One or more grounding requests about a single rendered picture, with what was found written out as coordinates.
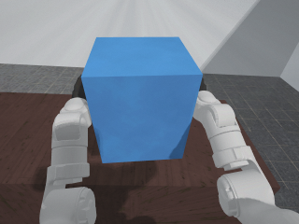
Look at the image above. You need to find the pedestal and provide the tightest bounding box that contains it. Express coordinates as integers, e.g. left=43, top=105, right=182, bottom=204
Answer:
left=0, top=91, right=280, bottom=224

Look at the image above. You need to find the right robot forearm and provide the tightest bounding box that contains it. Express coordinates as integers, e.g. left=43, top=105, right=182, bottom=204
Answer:
left=192, top=91, right=275, bottom=203

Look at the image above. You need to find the left robot upper arm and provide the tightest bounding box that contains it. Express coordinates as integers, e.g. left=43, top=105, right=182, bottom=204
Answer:
left=40, top=187, right=97, bottom=224

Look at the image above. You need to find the right robot upper arm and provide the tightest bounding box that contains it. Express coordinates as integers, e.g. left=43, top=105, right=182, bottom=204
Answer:
left=217, top=169, right=299, bottom=224

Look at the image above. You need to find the right robot hand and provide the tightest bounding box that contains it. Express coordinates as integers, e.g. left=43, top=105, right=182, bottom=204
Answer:
left=199, top=78, right=206, bottom=91

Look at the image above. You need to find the carton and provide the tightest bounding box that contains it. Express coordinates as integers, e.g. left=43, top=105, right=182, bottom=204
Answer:
left=81, top=36, right=203, bottom=163

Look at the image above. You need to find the left robot forearm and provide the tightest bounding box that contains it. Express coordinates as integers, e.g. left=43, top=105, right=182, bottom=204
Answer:
left=39, top=97, right=92, bottom=224

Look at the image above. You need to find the left robot hand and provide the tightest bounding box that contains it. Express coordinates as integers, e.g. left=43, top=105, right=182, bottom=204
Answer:
left=71, top=75, right=87, bottom=101

